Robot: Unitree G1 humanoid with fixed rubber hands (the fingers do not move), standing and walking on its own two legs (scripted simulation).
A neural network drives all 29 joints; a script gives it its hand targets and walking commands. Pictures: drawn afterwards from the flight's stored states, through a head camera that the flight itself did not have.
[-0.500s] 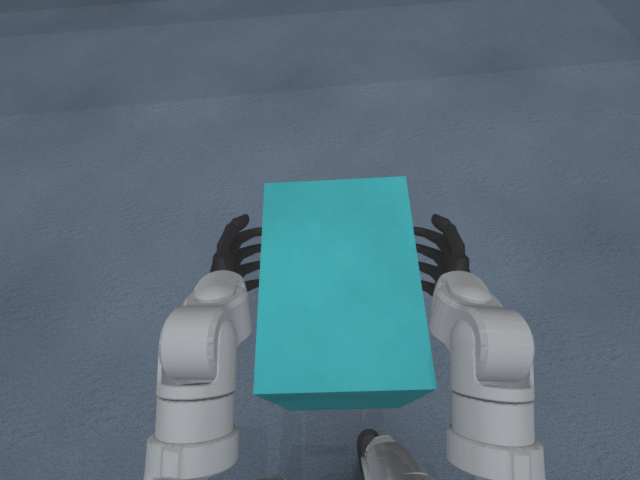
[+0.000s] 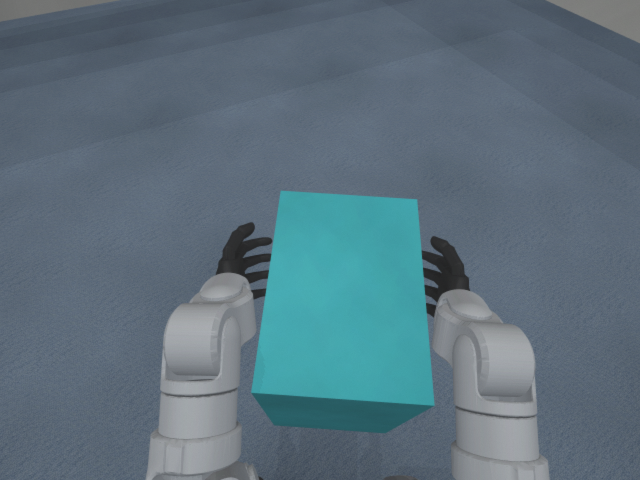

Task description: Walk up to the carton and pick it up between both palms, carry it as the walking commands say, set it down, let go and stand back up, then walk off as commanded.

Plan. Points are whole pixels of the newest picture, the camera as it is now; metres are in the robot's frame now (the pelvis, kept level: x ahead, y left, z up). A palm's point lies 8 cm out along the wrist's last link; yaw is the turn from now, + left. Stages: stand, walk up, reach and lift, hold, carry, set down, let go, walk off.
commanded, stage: carry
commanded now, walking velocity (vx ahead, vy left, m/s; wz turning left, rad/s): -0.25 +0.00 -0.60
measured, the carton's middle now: (338, 324) +0.29 +0.00 +0.02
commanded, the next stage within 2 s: none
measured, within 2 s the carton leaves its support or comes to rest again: neither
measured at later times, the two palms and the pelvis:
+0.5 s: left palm (247, 442) +0.14 +0.08 +0.10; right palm (538, 453) +0.14 -0.17 +0.10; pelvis -0.15 -0.03 +0.01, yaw +0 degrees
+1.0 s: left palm out of the picture +0.01 +0.11 +0.10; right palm out of the picture +0.02 -0.13 +0.09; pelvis -0.27 -0.03 +0.02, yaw +5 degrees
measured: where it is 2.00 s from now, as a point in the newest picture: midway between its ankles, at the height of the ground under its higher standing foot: outside the picture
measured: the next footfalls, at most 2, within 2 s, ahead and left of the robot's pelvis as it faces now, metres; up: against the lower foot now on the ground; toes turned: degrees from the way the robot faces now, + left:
left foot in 0.46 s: -0.12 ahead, +0.04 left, +0.00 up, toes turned +7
right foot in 0.88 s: -0.28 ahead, -0.17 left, +0.00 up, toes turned +7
